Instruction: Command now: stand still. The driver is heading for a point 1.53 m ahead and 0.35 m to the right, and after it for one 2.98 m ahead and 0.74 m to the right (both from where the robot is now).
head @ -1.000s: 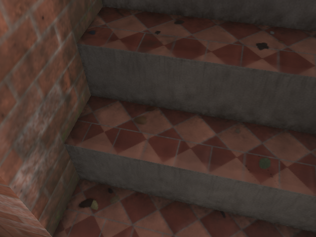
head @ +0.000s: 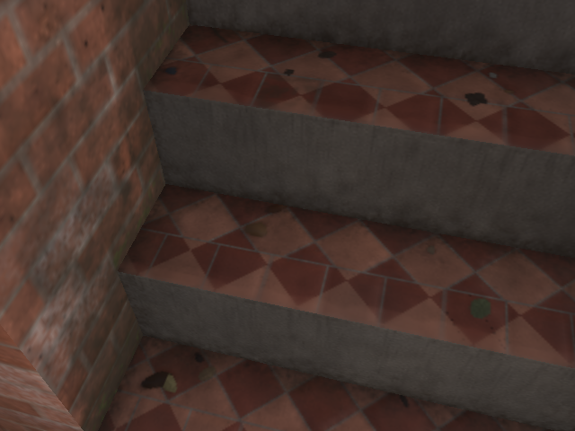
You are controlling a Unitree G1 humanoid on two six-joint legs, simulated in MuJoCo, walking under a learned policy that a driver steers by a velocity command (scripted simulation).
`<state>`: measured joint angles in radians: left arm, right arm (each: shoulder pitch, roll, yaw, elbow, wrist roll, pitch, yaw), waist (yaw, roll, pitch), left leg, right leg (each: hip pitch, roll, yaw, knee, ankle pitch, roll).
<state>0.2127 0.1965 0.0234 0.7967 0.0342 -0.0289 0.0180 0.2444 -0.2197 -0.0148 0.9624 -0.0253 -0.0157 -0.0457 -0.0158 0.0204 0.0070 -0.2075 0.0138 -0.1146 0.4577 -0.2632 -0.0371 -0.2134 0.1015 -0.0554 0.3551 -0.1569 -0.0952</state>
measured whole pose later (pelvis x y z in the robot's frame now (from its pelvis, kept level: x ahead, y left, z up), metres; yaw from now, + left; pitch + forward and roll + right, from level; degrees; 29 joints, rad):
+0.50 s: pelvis +0.00 +0.00 +0.00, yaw +0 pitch +1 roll -1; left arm 0.23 0.21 0.02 0.89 0.03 -0.03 0.02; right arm 0.25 -0.22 -0.02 1.03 -0.03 -0.01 -0.05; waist -0.02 0.02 0.01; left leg -0.20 0.01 -0.11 0.43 -0.25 -0.03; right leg -0.21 0.09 -0.05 0.34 -0.14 -0.09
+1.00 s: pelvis +0.02 +0.02 +0.01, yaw -2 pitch +2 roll +0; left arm 0.30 0.25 0.06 0.90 -0.01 -0.04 0.05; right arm 0.25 -0.23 -0.03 1.00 -0.01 -0.06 -0.04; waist 0.01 -0.03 -0.05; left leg -0.30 0.00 -0.01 0.64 -0.42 0.02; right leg -0.19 0.08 0.05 0.29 -0.15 -0.10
